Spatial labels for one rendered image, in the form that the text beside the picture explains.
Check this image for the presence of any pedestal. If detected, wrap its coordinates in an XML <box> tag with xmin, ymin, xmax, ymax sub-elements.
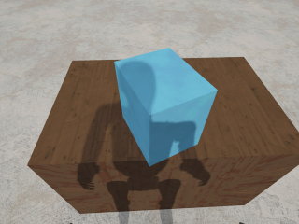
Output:
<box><xmin>27</xmin><ymin>57</ymin><xmax>299</xmax><ymax>214</ymax></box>

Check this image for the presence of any carton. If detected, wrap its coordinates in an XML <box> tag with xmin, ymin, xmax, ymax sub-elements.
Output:
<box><xmin>114</xmin><ymin>48</ymin><xmax>218</xmax><ymax>166</ymax></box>

